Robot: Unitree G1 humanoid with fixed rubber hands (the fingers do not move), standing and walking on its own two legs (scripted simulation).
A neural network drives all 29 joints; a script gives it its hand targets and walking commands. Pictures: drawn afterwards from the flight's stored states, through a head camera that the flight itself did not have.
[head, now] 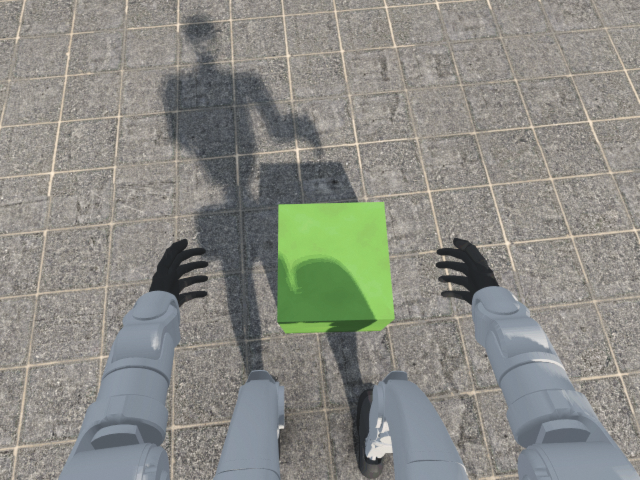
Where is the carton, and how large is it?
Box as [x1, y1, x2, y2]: [277, 202, 394, 332]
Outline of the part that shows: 383,202 278,204 277,321 285,332 380,330 394,318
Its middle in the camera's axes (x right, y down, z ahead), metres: +0.03 +0.07 +1.02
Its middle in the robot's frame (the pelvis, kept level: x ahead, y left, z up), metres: +0.50 -0.02 -0.57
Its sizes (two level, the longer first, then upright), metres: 0.293 0.266 0.221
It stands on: the floor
